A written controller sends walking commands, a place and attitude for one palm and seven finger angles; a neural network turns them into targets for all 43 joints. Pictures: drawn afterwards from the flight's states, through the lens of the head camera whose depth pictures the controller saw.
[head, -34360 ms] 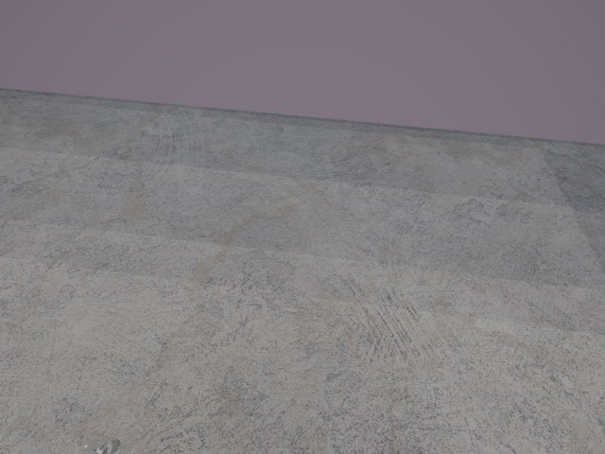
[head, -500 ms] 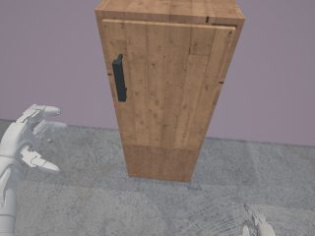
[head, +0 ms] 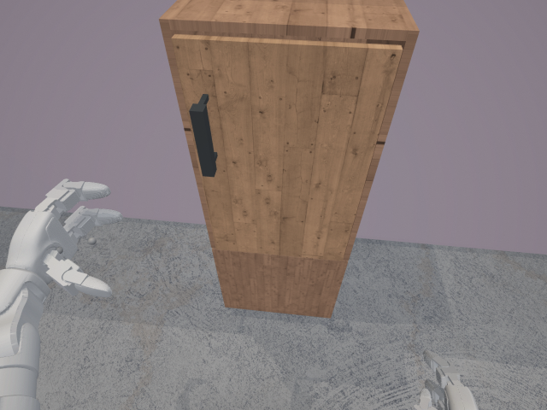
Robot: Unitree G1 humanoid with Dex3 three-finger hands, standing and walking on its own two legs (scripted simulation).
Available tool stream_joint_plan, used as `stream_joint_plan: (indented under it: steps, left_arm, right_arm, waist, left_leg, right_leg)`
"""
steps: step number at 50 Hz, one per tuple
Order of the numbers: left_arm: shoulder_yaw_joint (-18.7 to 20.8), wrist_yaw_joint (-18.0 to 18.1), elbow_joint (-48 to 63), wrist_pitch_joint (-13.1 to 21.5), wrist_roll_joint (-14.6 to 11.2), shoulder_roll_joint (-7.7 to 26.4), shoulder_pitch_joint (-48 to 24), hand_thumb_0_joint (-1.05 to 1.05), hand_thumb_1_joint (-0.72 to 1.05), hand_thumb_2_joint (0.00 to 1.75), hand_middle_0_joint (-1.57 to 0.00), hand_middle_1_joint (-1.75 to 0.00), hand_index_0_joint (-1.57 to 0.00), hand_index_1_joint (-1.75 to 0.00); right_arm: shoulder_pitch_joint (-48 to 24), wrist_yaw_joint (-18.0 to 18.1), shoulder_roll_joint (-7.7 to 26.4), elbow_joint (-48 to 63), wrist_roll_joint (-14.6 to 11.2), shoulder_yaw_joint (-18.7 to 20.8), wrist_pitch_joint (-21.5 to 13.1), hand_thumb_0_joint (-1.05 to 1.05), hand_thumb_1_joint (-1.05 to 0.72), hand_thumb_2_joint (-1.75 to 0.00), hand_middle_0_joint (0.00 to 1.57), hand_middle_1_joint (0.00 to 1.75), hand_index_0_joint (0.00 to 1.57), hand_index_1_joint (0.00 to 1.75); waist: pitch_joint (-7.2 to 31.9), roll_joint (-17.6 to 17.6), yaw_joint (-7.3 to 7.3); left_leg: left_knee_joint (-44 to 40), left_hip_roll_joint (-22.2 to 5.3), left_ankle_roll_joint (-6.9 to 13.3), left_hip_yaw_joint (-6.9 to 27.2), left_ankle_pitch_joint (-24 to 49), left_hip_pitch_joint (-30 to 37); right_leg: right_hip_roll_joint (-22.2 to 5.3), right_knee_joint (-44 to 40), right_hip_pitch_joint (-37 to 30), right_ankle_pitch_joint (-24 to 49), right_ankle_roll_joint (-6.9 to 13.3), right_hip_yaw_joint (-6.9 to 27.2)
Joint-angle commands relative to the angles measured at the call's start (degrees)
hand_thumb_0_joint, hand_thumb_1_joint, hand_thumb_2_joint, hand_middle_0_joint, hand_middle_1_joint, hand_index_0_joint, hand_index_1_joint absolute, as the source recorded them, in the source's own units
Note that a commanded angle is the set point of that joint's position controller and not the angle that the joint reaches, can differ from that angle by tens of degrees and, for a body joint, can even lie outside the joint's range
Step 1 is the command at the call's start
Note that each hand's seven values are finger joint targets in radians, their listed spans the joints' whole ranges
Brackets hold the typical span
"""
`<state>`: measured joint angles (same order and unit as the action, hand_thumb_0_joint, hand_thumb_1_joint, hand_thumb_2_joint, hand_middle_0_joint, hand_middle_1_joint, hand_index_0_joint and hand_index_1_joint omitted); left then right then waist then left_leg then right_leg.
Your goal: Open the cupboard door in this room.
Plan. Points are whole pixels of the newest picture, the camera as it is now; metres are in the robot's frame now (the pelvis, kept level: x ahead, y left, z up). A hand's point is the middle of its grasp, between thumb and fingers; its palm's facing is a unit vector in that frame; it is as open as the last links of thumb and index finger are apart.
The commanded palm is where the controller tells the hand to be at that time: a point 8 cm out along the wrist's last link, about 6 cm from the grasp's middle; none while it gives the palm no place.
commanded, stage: move the hooked fingers beside the handle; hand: left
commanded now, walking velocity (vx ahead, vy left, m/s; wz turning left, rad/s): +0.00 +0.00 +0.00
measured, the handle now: (207, 136) +0.57 +0.17 +0.10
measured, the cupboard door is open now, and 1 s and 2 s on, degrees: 0 0 0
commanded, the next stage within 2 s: none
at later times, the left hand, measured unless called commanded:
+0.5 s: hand (129, 194) +0.39 +0.26 +0.11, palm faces -0.03 -1.00 +0.00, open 14.0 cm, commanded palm +0.37 +0.31 +0.11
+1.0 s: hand (147, 166) +0.46 +0.25 +0.11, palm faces -0.02 -1.00 +0.01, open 14.0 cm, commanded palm +0.44 +0.30 +0.11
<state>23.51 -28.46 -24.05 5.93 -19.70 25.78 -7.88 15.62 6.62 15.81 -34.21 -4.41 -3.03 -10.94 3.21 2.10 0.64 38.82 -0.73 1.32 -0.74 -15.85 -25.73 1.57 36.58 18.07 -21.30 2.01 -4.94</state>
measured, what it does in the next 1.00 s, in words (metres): stands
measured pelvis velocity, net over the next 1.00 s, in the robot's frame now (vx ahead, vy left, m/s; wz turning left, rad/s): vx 0.01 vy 0.01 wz -0.03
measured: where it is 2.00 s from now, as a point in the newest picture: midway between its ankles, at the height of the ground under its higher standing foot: outside the picture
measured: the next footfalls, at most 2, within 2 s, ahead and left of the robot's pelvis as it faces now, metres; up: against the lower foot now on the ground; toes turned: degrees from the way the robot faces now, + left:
none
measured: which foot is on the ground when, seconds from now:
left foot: down 0.00-1.00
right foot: down 0.00-1.00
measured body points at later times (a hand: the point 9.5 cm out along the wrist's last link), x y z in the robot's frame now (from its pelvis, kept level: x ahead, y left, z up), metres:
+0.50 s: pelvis +0.01 +0.01 +0.00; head +0.04 +0.01 +0.44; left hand +0.39 +0.31 +0.11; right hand +0.10 -0.26 -0.10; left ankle +0.05 +0.10 -0.72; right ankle -0.02 -0.09 -0.72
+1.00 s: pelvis +0.01 +0.01 -0.01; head +0.07 +0.03 +0.44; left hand +0.45 +0.30 +0.11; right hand +0.07 -0.26 -0.11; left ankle +0.05 +0.10 -0.72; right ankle -0.02 -0.09 -0.72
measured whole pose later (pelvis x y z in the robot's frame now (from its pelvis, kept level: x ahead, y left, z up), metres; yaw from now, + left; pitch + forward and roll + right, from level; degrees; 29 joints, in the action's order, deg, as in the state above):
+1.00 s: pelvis +0.01 +0.01 -0.01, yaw -2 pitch +11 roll -2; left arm 23.0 -24.0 -58.1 13.6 -11.6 31.3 -40.5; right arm 20.3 4.0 16.2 -35.9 -3.3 -2.1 -1.2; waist 4.6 0.5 -4.9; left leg 43.9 -1.2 2.3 -2.2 -18.7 -35.8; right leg 1.8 40.9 28.4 -23.1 1.2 -3.4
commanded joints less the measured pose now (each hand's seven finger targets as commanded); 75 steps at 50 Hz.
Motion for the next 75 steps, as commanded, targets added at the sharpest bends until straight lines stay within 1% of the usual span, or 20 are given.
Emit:
stream_joint_plan:
  steps: [1, 2, 5, 7, 10, 12, 33, 37, 39, 42, 47, 50, 53, 55, 58, 63, 67, 70, 72, 75]
  left_arm:
    - [3.3, 0.7, 9.6, 4.4, -0.7, 16.0, -24.2, 0.00, -0.50, 0.30, -0.30, -1.20, -0.30, -1.20]
    - [4.1, 0.8, 8.2, 4.5, -0.8, 17.1, -23.9, 0.00, -0.50, 0.30, -0.30, -1.20, -0.30, -1.20]
    - [3.9, 0.6, 3.0, 4.3, 0.2, 18.4, -28.9, 0.00, -0.50, 0.30, -0.30, -1.20, -0.30, -1.20]
    - [5.8, 0.5, 0.2, 4.7, 0.3, 20.9, -28.7, 0.00, -0.50, 0.30, -0.30, -1.20, -0.30, -1.20]
    - [3.3, 0.2, -0.5, 5.6, 0.8, 18.8, -32.3, 0.00, -0.50, 0.30, -0.30, -1.20, -0.30, -1.20]
    - [4.2, 0.2, -2.7, 5.9, 0.5, 19.7, -31.6, 0.00, -0.50, 0.30, -0.30, -1.20, -0.30, -1.20]
    - [2.3, 4.1, -9.6, 8.5, 4.4, 19.1, -44.8, 0.00, -0.50, 0.30, -0.30, -1.20, -0.30, -1.20]
    - [0.8, 4.8, -13.8, 8.6, 4.9, 18.4, -49.7, 0.00, -0.50, 0.30, -0.30, -1.20, -0.30, -1.20]
    - [2.5, 5.1, -16.1, 8.9, 5.6, 20.8, -50.6, 0.00, -0.50, 0.30, -0.30, -1.20, -0.30, -1.20]
    - [0.8, 5.2, -16.5, 10.4, 6.0, 19.3, -53.1, 0.00, -0.50, 0.30, -0.30, -1.20, -0.30, -1.20]
    - [2.3, 4.6, -21.9, 11.4, 6.2, 21.9, -56.2, 0.00, -0.50, 0.30, -0.30, -1.20, -0.30, -1.20]
    - [1.1, 4.1, -24.1, 11.8, 7.1, 21.8, -59.1, 0.00, -0.50, 0.30, -0.30, -1.20, -0.30, -1.20]
    - [3.3, 4.1, -25.7, 12.6, 7.3, 24.9, -60.4, 0.00, -0.50, 0.30, -0.30, -1.20, -0.30, -1.20]
    - [2.1, 3.9, -26.9, 12.8, 7.8, 24.6, -62.5, 0.00, -0.50, 0.30, -0.30, -1.20, -0.30, -1.20]
    - [2.2, 4.1, -27.8, 13.3, 8.0, 24.7, -63.8, 0.00, -0.50, 0.30, -0.30, -1.20, -0.30, -1.20]
    - [1.4, 4.6, -30.4, 13.1, 8.9, 25.0, -67.5, 0.00, -0.50, 0.30, -0.30, -1.20, -0.30, -1.20]
    - [3.3, 6.1, -32.5, 13.4, 9.9, 27.9, -69.3, 0.00, -0.50, 0.30, -0.30, -1.20, -0.30, -1.20]
    - [1.8, 6.4, -35.5, 13.1, 11.1, 27.8, -73.1, 0.00, -0.50, 0.30, -0.30, -1.20, -0.30, -1.20]
    - [4.0, 6.8, -35.1, 13.6, 11.4, 31.1, -74.8, 0.00, -0.50, 0.30, -0.30, -1.20, -0.30, -1.20]
    - [2.7, 6.8, -37.7, 13.4, 12.4, 30.1, -75.3, 0.00, -0.50, 0.30, -0.30, -1.20, -0.30, -1.20]
  right_arm:
    - [-3.2, 0.8, 8.2, 7.5, 0.2, 3.2, -2.8, 0.00, -0.90, -0.90, 0.20, 0.30, 0.20, 0.30]
    - [-3.1, 0.8, 8.4, 7.2, 0.2, 3.3, -2.6, 0.00, -0.90, -0.90, 0.20, 0.30, 0.20, 0.30]
    - [-2.4, 0.8, 8.7, 6.4, 0.1, 3.1, -1.8, 0.00, -0.90, -0.90, 0.20, 0.30, 0.20, 0.30]
    - [-2.0, 0.7, 8.9, 6.2, 0.2, 3.2, -1.2, 0.00, -0.90, -0.90, 0.20, 0.30, 0.20, 0.30]
    - [-1.6, 0.3, 8.7, 6.7, 0.1, 3.3, -0.9, 0.00, -0.90, -0.90, 0.20, 0.30, 0.20, 0.30]
    - [-0.7, 0.0, 9.1, 6.9, 0.2, 3.5, -0.3, 0.00, -0.90, -0.90, 0.20, 0.30, 0.20, 0.30]
    - [5.2, -1.6, 10.0, 5.4, 0.9, 4.8, 4.5, 0.00, -0.90, -0.90, 0.20, 0.30, 0.20, 0.30]
    - [6.1, -1.5, 10.1, 4.5, 1.0, 4.6, 5.6, 0.00, -0.90, -0.90, 0.20, 0.30, 0.20, 0.30]
    - [6.7, -1.7, 10.5, 4.2, 1.2, 4.8, 6.1, 0.00, -0.90, -0.90, 0.20, 0.30, 0.20, 0.30]
    - [7.2, -1.9, 10.2, 4.3, 1.3, 4.6, 6.7, 0.00, -0.90, -0.90, 0.20, 0.30, 0.20, 0.30]
    - [8.5, -2.0, 10.7, 3.4, 1.5, 4.7, 8.0, 0.00, -0.90, -0.90, 0.20, 0.30, 0.20, 0.30]
    - [9.1, -2.2, 10.7, 2.9, 1.5, 4.7, 8.6, 0.00, -0.90, -0.90, 0.20, 0.30, 0.20, 0.30]
    - [10.1, -2.1, 11.1, 2.7, 1.6, 4.9, 9.3, 0.00, -0.90, -0.90, 0.20, 0.30, 0.20, 0.30]
    - [10.3, -2.1, 11.0, 2.3, 1.6, 4.8, 9.7, 0.00, -0.90, -0.90, 0.20, 0.30, 0.20, 0.30]
    - [11.4, -2.2, 11.3, 1.9, 1.7, 5.0, 10.2, 0.00, -0.90, -0.90, 0.20, 0.30, 0.20, 0.30]
    - [12.6, -2.2, 11.5, 1.2, 1.9, 4.9, 11.0, 0.00, -0.90, -0.90, 0.20, 0.30, 0.20, 0.30]
    - [14.1, -2.3, 11.9, 0.7, 2.4, 4.9, 11.6, 0.00, -0.90, -0.90, 0.20, 0.30, 0.20, 0.30]
    - [14.9, -2.3, 11.9, 0.3, 2.4, 4.6, 11.9, 0.00, -0.90, -0.90, 0.20, 0.30, 0.20, 0.30]
    - [16.1, -2.2, 12.3, 0.1, 2.7, 4.6, 12.0, 0.00, -0.90, -0.90, 0.20, 0.30, 0.20, 0.30]
    - [16.7, -2.4, 12.1, 0.0, 2.8, 4.5, 12.2, 0.00, -0.90, -0.90, 0.20, 0.30, 0.20, 0.30]
  waist:
    - [10.4, 2.7, -1.95]
    - [10.6, 0.9, -1.70]
    - [9.8, 1.2, -2.45]
    - [11.0, 1.9, -1.48]
    - [13.4, 4.3, -1.94]
    - [13.5, 0.9, -1.60]
    - [19.0, 4.2, -3.35]
    - [16.8, 2.5, -4.91]
    - [18.5, 2.8, -4.63]
    - [19.7, 3.8, -5.02]
    - [19.8, 2.3, -5.56]
    - [19.8, 4.4, -6.41]
    - [21.9, 3.2, -6.45]
    - [20.5, 5.5, -6.99]
    - [22.2, 4.0, -7.62]
    - [21.9, 5.6, -8.63]
    - [22.1, 4.9, -8.84]
    - [21.0, 4.8, -10.44]
    - [23.2, 5.1, -10.07]
    - [23.3, 7.1, -10.74]
  left_leg:
    - [-4.5, 1.0, 1.4, 2.9, 5.2, 13.0]
    - [-4.0, 0.9, 1.4, 2.6, 5.5, 12.1]
    - [-3.8, 0.9, 1.3, 2.6, 4.5, 10.1]
    - [-3.1, 1.0, 1.3, 2.3, 5.9, 9.5]
    - [-2.8, 1.0, 1.3, 2.3, 7.4, 11.3]
    - [-2.5, 1.0, 1.5, 2.4, 8.5, 10.0]
    - [-0.9, -0.4, 0.9, 3.9, 15.8, 14.7]
    - [-0.6, -0.4, 1.1, 3.9, 14.0, 12.8]
    - [-0.2, -0.4, 1.0, 3.8, 14.2, 12.7]
    - [0.5, -0.5, 0.9, 4.2, 15.9, 13.5]
    - [1.5, -0.5, 1.2, 3.7, 15.9, 11.4]
    - [2.0, -0.5, 1.1, 3.6, 15.0, 11.3]
    - [2.8, -0.6, 1.3, 3.4, 15.5, 10.5]
    - [2.9, -0.7, 1.2, 3.5, 14.9, 9.9]
    - [3.6, -0.8, 1.3, 3.9, 15.1, 10.7]
    - [4.0, -0.9, 1.3, 3.9, 14.0, 9.5]
    - [4.7, -1.0, 1.4, 4.3, 13.6, 8.2]
    - [5.0, -1.1, 1.5, 4.3, 11.7, 6.4]
    - [5.6, -1.1, 1.5, 4.6, 12.9, 6.5]
    - [6.4, -1.3, 1.3, 4.5, 12.7, 6.7]
  right_leg:
    - [-0.2, -7.3, 6.7, 9.6, -1.2, 4.3]
    - [-0.3, -7.4, 5.6, 10.1, -1.3, 5.0]
    - [-0.5, -7.2, 6.7, 9.3, -1.5, 5.1]
    - [-0.6, -6.7, 5.0, 10.7, -1.2, 5.7]
    - [-0.3, -5.7, 6.0, 12.8, -1.1, 5.0]
    - [0.0, -5.2, 5.1, 14.0, -1.0, 4.9]
    - [1.1, -1.9, 10.7, 17.2, -0.4, 2.9]
    - [1.1, -2.0, 12.3, 15.7, -0.4, 2.9]
    - [1.0, -1.6, 12.2, 16.1, -0.6, 3.2]
    - [1.2, -0.9, 12.7, 16.4, -0.3, 3.0]
    - [1.2, -0.5, 12.7, 17.6, -0.5, 3.4]
    - [1.2, -0.4, 14.8, 16.9, -0.8, 3.5]
    - [1.4, 0.2, 14.0, 17.8, -0.9, 3.9]
    - [1.4, 0.3, 15.5, 16.9, -0.9, 3.7]
    - [1.7, 0.5, 16.5, 16.4, -1.0, 3.8]
    - [1.7, 0.8, 18.4, 15.1, -1.1, 3.8]
    - [1.8, 1.1, 18.7, 14.1, -0.9, 3.8]
    - [1.8, 1.1, 20.3, 13.0, -1.4, 4.0]
    - [1.9, 1.6, 19.5, 13.6, -1.2, 4.2]
    - [2.0, 1.8, 21.8, 12.9, -1.4, 4.2]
